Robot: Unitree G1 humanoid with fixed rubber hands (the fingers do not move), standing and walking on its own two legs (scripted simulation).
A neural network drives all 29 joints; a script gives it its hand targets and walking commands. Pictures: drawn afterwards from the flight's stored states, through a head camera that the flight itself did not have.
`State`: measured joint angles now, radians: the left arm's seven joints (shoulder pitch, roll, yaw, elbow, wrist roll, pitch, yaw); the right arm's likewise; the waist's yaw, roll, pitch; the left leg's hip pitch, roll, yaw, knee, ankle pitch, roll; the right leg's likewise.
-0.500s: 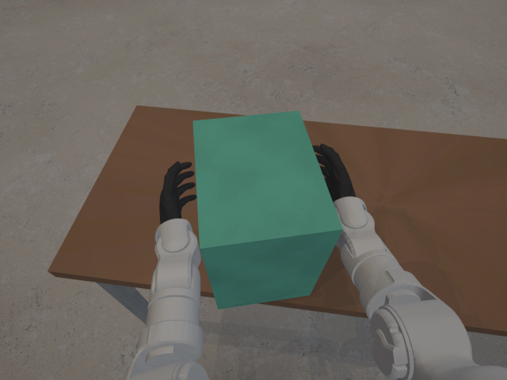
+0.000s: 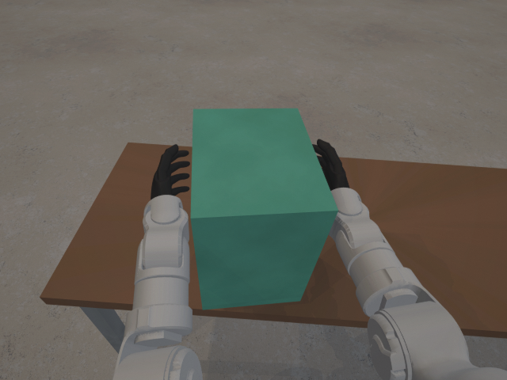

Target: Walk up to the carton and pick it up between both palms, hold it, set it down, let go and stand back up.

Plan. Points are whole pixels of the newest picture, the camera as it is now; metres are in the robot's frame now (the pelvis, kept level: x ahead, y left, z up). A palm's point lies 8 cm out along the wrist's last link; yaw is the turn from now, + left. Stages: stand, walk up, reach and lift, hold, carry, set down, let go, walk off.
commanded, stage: reach and lift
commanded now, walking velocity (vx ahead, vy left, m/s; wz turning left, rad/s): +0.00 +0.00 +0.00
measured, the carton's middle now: (249, 210) +0.39 +0.03 +0.06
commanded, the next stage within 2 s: hold in 1.88 s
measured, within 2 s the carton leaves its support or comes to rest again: neither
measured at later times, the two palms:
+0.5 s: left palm (161, 179) +0.36 +0.17 +0.15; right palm (339, 177) +0.38 -0.10 +0.15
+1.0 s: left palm (158, 164) +0.36 +0.17 +0.18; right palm (346, 172) +0.37 -0.10 +0.18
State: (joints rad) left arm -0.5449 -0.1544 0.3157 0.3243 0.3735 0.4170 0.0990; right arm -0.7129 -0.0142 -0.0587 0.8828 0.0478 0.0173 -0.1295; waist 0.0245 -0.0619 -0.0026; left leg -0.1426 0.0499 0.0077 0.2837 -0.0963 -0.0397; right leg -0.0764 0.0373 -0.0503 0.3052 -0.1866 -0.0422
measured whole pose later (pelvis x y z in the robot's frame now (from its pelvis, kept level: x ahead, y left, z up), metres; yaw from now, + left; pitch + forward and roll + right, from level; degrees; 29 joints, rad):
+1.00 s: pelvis +0.00 +0.03 +0.00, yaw +1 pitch -10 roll -1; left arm -0.62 -0.08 0.27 0.18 0.39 0.67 0.00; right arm -0.71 0.00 -0.03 0.65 0.15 0.23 -0.20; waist -0.09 -0.09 0.06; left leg -0.02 0.02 0.01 0.32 -0.13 -0.01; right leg 0.08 0.01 -0.05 0.28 -0.19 0.00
